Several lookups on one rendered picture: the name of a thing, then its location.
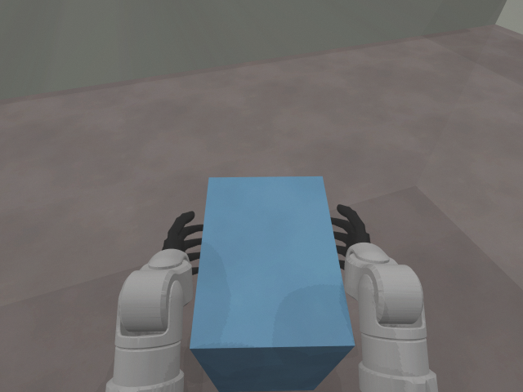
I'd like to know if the left robot hand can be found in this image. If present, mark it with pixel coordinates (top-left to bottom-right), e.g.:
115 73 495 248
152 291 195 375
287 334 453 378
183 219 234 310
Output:
162 212 203 275

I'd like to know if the right robot forearm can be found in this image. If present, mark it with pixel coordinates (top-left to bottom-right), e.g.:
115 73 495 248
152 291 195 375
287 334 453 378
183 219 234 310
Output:
344 243 438 392

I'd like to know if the right robot hand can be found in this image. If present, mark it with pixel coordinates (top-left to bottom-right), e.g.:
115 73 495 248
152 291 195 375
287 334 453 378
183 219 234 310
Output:
330 204 371 270

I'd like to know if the carton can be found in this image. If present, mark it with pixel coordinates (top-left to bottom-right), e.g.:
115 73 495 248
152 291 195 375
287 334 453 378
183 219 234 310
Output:
190 176 355 392

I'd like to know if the left robot forearm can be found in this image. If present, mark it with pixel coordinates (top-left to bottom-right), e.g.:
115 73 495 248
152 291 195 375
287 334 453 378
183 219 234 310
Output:
105 249 194 392

